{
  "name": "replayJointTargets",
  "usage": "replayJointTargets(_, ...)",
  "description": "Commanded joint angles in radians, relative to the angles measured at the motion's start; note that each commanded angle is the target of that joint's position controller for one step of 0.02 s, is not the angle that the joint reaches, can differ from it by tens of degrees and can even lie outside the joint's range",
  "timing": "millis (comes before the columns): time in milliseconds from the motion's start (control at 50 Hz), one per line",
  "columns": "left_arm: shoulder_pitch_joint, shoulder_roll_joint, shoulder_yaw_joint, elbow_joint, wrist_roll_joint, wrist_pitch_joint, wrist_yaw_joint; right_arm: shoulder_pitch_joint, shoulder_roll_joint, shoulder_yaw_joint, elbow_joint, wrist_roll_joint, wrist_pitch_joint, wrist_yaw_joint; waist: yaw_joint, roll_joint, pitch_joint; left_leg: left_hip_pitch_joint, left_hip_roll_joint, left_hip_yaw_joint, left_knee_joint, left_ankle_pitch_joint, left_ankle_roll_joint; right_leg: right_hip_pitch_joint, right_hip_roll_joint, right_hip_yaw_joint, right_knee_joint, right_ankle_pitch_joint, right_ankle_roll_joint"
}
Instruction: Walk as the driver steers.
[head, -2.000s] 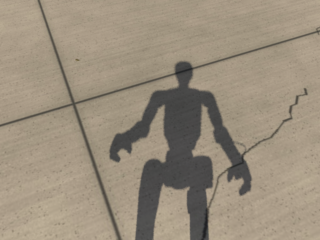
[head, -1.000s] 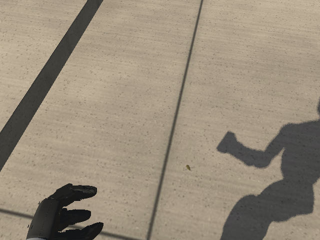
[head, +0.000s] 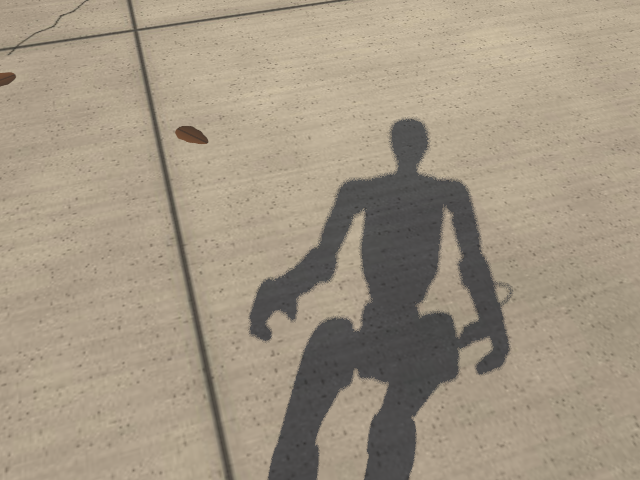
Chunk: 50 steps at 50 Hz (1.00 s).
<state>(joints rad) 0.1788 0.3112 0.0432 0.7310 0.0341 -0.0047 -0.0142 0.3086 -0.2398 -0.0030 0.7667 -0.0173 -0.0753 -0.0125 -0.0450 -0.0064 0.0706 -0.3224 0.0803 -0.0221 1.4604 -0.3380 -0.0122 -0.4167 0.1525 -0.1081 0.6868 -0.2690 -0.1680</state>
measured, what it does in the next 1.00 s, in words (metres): walks ahead, turning left: left foot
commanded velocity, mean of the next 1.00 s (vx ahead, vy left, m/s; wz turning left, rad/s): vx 0.17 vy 0.00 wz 0.39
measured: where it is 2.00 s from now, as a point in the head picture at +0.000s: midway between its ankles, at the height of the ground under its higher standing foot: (316, 442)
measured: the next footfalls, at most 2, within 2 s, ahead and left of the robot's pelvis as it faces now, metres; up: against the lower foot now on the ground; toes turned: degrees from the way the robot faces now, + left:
left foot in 0.30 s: +0.41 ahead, +0.11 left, +0.00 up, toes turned +8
right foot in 1.10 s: +0.44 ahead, -0.06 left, +0.00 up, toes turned +27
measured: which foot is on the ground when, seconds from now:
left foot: up 0.00-0.28, down 0.30-1.00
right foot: down 0.00-0.30, up 0.32-1.00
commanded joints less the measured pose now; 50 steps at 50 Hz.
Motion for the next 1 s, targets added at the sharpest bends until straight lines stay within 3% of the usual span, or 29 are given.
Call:
replayJointTargets(20, 0.091, 0.103, 0.023, -0.024, -0.008, -0.061, 0.018, 0.108, -0.135, -0.025, -0.031, -0.006, 0.025, 0.004, -0.005, 0.122, -0.053, -0.198, 0.036, -0.041, -0.094, -0.040, 0.001, 0.194, -0.404, 0.367, -0.384, 0.766, -0.127)
replayJointTargets(60, 0.079, 0.096, 0.019, 0.008, -0.008, -0.086, 0.005, 0.124, -0.116, -0.031, -0.012, 0.003, 0.052, 0.020, -0.029, 0.053, -0.031, -0.147, 0.005, -0.031, -0.240, -0.001, 0.005, 0.122, -0.359, 0.216, -0.433, 0.865, -0.090)
replayJointTargets(100, 0.058, 0.071, 0.010, 0.021, -0.012, -0.100, -0.002, 0.067, -0.082, -0.029, -0.024, 0.008, 0.048, 0.028, -0.027, -0.002, -0.018, -0.148, -0.012, 0.017, -0.442, 0.157, 0.030, 0.146, -0.277, 0.065, -0.443, 0.972, -0.009)
replayJointTargets(120, 0.021, 0.054, 0.006, 0.016, -0.018, -0.101, 0.000, 0.041, -0.066, -0.025, -0.028, 0.012, 0.042, 0.034, -0.024, -0.031, -0.023, -0.127, -0.022, 0.055, -0.552, 0.261, 0.038, 0.154, -0.235, -0.004, -0.449, 0.936, 0.023)
replayJointTargets(160, 0.013, 0.038, 0.001, 0.012, -0.028, -0.102, 0.011, -0.019, -0.049, -0.022, -0.035, 0.017, 0.034, 0.047, 0.013, -0.054, -0.057, -0.139, -0.059, 0.122, -0.726, 0.457, 0.050, 0.270, -0.219, -0.077, -0.430, 0.881, 0.059)
replayJointTargets(200, 0.055, 0.049, 0.006, 0.021, -0.037, -0.098, 0.027, -0.026, -0.044, -0.024, -0.034, 0.005, 0.033, 0.056, 0.033, -0.061, -0.093, -0.112, -0.096, 0.174, -0.827, 0.542, 0.062, 0.366, -0.239, -0.120, -0.345, 0.913, 0.084)
replayJointTargets(240, 0.054, 0.077, 0.019, 0.018, -0.040, -0.087, 0.048, 0.064, -0.073, -0.041, -0.019, -0.014, 0.039, 0.059, -0.004, -0.095, -0.135, -0.008, -0.138, 0.187, -0.831, 0.478, 0.088, 0.382, -0.282, -0.126, -0.195, 0.994, 0.108)
replayJointTargets(280, -0.022, 0.092, 0.031, -0.013, -0.038, -0.062, 0.061, 0.265, -0.136, -0.076, 0.027, -0.026, 0.049, 0.046, -0.105, -0.096, -0.189, 0.161, -0.165, 0.141, -0.859, 0.361, 0.145, 0.326, -0.309, -0.104, 0.108, 0.953, 0.123)
replayJointTargets(300, -0.084, 0.093, 0.035, -0.026, -0.046, -0.050, 0.054, 0.360, -0.175, -0.100, 0.043, -0.022, 0.046, 0.029, -0.195, -0.013, -0.188, 0.254, -0.128, 0.067, -0.982, 0.491, 0.204, 0.244, -0.226, -0.118, 0.436, 0.629, 0.149)
replayJointTargets(320, -0.045, -0.008, 0.019, -0.053, -0.018, -0.040, 0.036, 0.266, -0.226, -0.110, 0.045, 0.009, 0.059, 0.015, -0.069, 0.236, -0.070, 0.317, 0.013, -0.195, -0.900, 1.262, 0.248, -0.059, -0.018, -0.101, 0.759, -0.308, 0.187)
replayJointTargets(340, 0.203, -0.036, 0.000, -0.080, -0.016, -0.024, 0.033, 0.179, -0.329, -0.131, -0.020, 0.015, 0.057, 0.019, 0.063, 0.303, -0.304, 0.441, 0.205, -0.616, -1.020, 1.404, 0.450, -0.177, 0.013, 0.137, 0.931, -0.362, 0.213)
replayJointTargets(360, 0.246, 0.016, -0.008, -0.050, 0.008, -0.016, 0.039, 0.054, -0.294, -0.137, -0.092, 0.024, 0.072, 0.015, 0.072, 0.144, -0.368, 0.406, 0.251, -0.714, -1.122, 0.863, 0.477, -0.180, -0.059, 0.221, 0.918, -0.287, 0.201)
replayJointTargets(380, 0.151, 0.066, 0.004, -0.053, 0.013, -0.010, 0.041, 0.006, -0.199, -0.112, -0.105, 0.022, 0.091, 0.009, 0.071, -0.010, -0.216, 0.242, 0.196, -0.665, -1.181, 0.494, 0.434, -0.196, -0.095, 0.210, 0.827, -0.240, 0.199)
replayJointTargets(400, 0.043, 0.079, 0.012, -0.076, 0.021, -0.003, 0.044, 0.003, -0.150, -0.095, -0.087, 0.022, 0.098, 0.012, 0.071, -0.097, -0.128, 0.146, 0.124, -0.582, -1.213, 0.306, 0.363, -0.201, -0.131, 0.212, 0.701, -0.210, 0.198)
replayJointTargets(440, 0.006, 0.066, 0.006, -0.086, 0.020, 0.032, 0.048, 0.031, -0.165, -0.104, -0.072, 0.023, 0.094, 0.010, 0.056, -0.045, -0.099, 0.074, 0.041, -0.466, -1.215, 0.337, 0.246, -0.129, -0.156, 0.200, 0.536, -0.131, 0.204)
replayJointTargets(500, 0.006, 0.039, -0.003, -0.085, 0.008, 0.055, 0.048, 0.044, -0.218, -0.124, -0.070, 0.021, 0.093, 0.012, 0.038, -0.001, -0.154, 0.114, -0.014, -0.436, -1.182, 0.427, 0.119, -0.113, -0.150, 0.204, 0.435, -0.071, 0.221)
replayJointTargets(560, -0.047, 0.054, 0.004, -0.095, 0.000, 0.064, 0.048, 0.029, -0.236, -0.135, -0.083, 0.030, 0.114, 0.005, 0.007, 0.066, -0.148, 0.160, -0.050, -0.474, -1.214, 0.195, 0.049, -0.174, -0.151, 0.226, 0.360, -0.021, 0.237)
replayJointTargets(620, -0.093, 0.074, 0.012, -0.096, -0.001, 0.059, 0.048, 0.033, -0.241, -0.141, -0.089, 0.026, 0.130, 0.004, -0.024, 0.099, -0.116, 0.203, -0.065, -0.535, -1.237, 0.019, 0.045, -0.231, -0.149, 0.250, 0.303, 0.010, 0.242)
replayJointTargets(680, -0.082, 0.094, 0.020, -0.078, -0.003, 0.045, 0.051, 0.033, -0.240, -0.139, -0.088, 0.020, 0.130, 0.003, -0.028, 0.114, -0.122, 0.274, -0.054, -0.552, -1.216, 0.051, 0.063, -0.262, -0.150, 0.259, 0.268, 0.018, 0.234)
replayJointTargets(780, -0.027, 0.106, 0.021, -0.037, -0.009, 0.043, 0.049, 0.019, -0.174, -0.097, -0.084, 0.001, 0.123, -0.009, -0.029, 0.123, -0.142, 0.268, -0.008, -0.491, -1.191, 0.270, 0.103, -0.187, -0.182, 0.205, 0.250, 0.002, 0.219)
replayJointTargets(820, -0.010, 0.092, 0.011, -0.017, -0.013, 0.046, 0.039, -0.001, -0.130, -0.067, -0.074, -0.011, 0.118, -0.017, -0.021, 0.102, -0.138, 0.226, 0.003, -0.461, -1.206, 0.271, 0.119, -0.099, -0.193, 0.197, 0.173, -0.018, 0.210)
replayJointTargets(840, -0.006, 0.088, 0.007, -0.006, -0.017, 0.047, 0.035, -0.010, -0.129, -0.058, -0.067, -0.019, 0.116, -0.020, -0.021, 0.101, -0.128, 0.197, 0.005, -0.445, -1.215, 0.254, 0.127, -0.048, -0.187, 0.193, 0.127, -0.036, 0.203)
replayJointTargets(900, 0.019, 0.124, 0.013, 0.016, -0.037, 0.048, 0.025, -0.026, -0.196, -0.061, -0.042, -0.033, 0.112, -0.024, -0.012, 0.097, -0.086, 0.154, 0.034, -0.422, -1.194, 0.300, 0.178, 0.040, -0.132, 0.189, 0.060, -0.123, 0.173)
replayJointTargets(940, 0.045, 0.139, 0.018, 0.022, -0.043, 0.042, 0.022, -0.034, -0.218, -0.063, -0.029, -0.024, 0.109, -0.030, 0.003, 0.072, -0.080, 0.197, 0.071, -0.423, -1.149, 0.439, 0.213, 0.038, -0.111, 0.194, 0.047, -0.166, 0.157)
replayJointTargets(1000, 0.084, 0.121, 0.016, 0.028, -0.043, 0.036, 0.022, -0.067, -0.213, -0.062, -0.022, -0.007, 0.102, -0.040, 0.027, 0.048, -0.101, 0.265, 0.099, -0.395, -1.074, 0.654, 0.233, 0.062, -0.100, 0.180, -0.003, -0.194, 0.139)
